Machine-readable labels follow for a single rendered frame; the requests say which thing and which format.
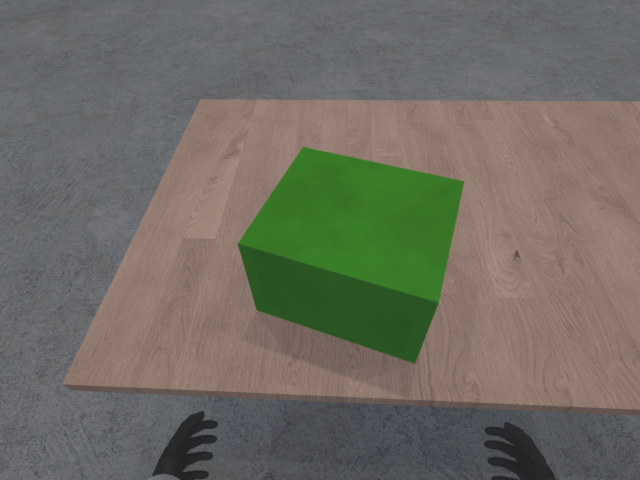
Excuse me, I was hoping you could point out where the right robot hand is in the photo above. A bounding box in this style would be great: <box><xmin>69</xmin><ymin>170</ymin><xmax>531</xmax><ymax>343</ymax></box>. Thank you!
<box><xmin>484</xmin><ymin>422</ymin><xmax>556</xmax><ymax>480</ymax></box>

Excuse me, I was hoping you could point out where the left robot hand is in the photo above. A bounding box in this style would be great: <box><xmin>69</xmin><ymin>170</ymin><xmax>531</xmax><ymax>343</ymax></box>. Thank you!
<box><xmin>152</xmin><ymin>411</ymin><xmax>218</xmax><ymax>480</ymax></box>

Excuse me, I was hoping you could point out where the carton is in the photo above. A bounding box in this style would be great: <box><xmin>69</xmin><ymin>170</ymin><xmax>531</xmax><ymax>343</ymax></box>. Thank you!
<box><xmin>238</xmin><ymin>147</ymin><xmax>464</xmax><ymax>364</ymax></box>

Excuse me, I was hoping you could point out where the table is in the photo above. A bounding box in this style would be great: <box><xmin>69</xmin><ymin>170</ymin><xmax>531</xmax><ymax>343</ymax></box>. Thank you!
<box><xmin>62</xmin><ymin>99</ymin><xmax>640</xmax><ymax>416</ymax></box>

